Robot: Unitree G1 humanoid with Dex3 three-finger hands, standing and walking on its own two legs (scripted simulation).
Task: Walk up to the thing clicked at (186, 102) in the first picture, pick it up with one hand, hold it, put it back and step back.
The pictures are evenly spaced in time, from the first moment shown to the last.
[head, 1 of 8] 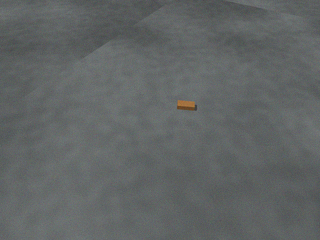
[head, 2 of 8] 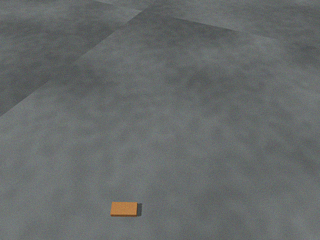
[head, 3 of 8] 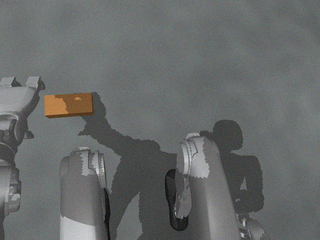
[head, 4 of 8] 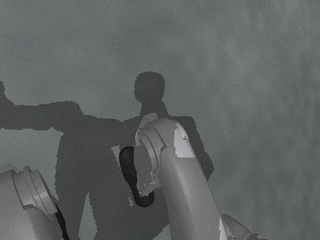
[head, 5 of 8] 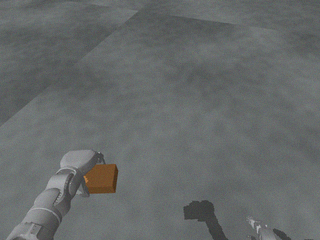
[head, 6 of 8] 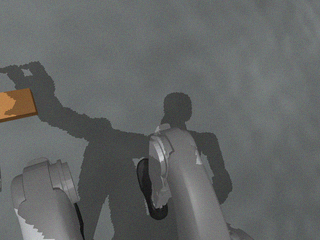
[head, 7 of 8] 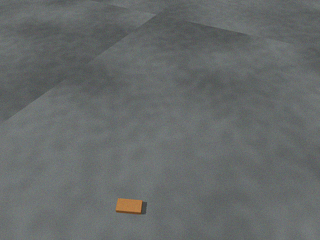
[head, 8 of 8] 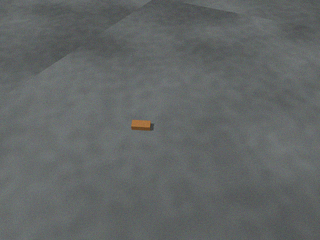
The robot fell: no
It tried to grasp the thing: yes
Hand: left
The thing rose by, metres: 0.68
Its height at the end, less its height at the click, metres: +0.00
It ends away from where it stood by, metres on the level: 0.00
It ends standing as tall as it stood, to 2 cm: yes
